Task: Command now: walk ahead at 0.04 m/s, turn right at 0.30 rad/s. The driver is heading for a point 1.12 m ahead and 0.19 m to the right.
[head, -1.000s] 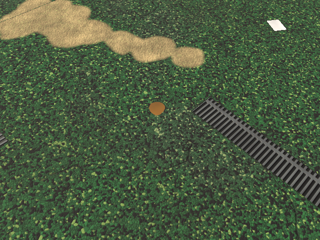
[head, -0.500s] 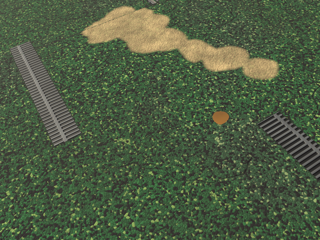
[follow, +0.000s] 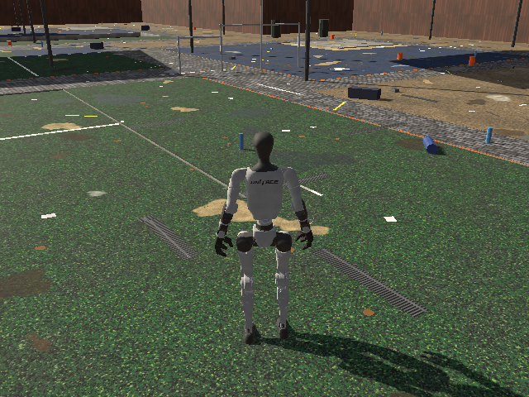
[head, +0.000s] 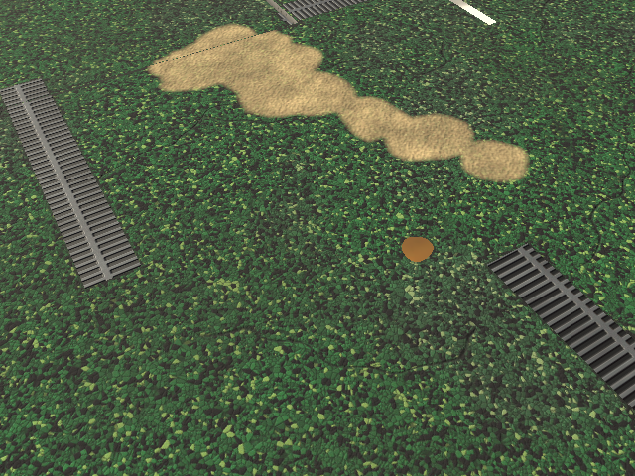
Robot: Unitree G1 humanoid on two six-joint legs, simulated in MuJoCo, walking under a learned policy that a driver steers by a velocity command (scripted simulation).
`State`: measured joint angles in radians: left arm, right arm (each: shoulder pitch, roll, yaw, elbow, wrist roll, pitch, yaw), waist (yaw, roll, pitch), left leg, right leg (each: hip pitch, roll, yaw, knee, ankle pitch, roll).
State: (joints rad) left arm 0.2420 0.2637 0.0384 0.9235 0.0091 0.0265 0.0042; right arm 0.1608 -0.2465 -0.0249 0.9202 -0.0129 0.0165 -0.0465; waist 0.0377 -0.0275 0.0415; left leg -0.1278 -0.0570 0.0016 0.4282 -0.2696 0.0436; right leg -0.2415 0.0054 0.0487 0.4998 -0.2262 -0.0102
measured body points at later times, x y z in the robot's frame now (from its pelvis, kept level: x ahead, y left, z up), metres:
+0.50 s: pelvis +0.12 -0.09 +0.01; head +0.14 -0.13 +0.46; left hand +0.17 +0.17 -0.11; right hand +0.20 -0.38 -0.12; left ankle +0.23 +0.04 -0.67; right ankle +0.02 -0.13 -0.74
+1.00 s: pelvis +0.41 -0.15 +0.00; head +0.44 -0.15 +0.45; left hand +0.60 +0.06 -0.11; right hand +0.35 -0.41 -0.13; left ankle +0.41 -0.09 -0.74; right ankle +0.46 -0.33 -0.68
